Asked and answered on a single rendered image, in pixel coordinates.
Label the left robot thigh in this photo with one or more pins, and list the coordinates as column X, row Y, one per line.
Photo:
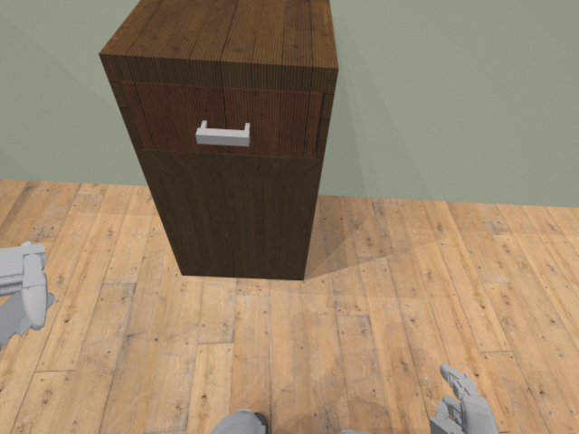
column 239, row 424

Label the handle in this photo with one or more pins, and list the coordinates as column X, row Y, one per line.
column 225, row 137

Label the robot left hand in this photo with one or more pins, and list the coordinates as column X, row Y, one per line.
column 21, row 275

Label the cabinet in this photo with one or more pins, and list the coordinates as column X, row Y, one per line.
column 230, row 215

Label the robot right hand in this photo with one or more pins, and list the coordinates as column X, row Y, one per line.
column 472, row 415

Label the drawer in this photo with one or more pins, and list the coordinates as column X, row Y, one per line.
column 167, row 115

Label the robot left shin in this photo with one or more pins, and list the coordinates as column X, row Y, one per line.
column 246, row 412

